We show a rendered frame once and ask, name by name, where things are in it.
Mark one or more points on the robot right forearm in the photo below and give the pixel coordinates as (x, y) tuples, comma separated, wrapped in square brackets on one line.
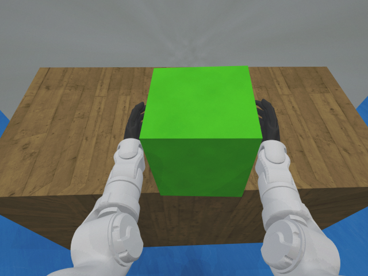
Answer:
[(278, 192)]

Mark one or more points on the left robot upper arm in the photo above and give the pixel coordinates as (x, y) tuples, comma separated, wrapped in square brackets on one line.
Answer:
[(106, 246)]

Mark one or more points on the robot right hand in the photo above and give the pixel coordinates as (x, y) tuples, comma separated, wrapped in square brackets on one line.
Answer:
[(268, 122)]

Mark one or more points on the carton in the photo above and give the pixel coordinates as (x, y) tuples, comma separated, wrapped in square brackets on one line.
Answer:
[(201, 131)]

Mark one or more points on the robot left hand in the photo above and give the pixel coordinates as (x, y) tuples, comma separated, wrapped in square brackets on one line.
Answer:
[(133, 127)]

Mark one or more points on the robot left forearm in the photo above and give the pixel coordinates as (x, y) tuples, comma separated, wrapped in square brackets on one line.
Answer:
[(123, 188)]

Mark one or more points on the pedestal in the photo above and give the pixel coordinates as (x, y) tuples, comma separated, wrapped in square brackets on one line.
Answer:
[(57, 152)]

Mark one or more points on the right robot upper arm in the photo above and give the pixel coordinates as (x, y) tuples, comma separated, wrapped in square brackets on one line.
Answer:
[(292, 249)]

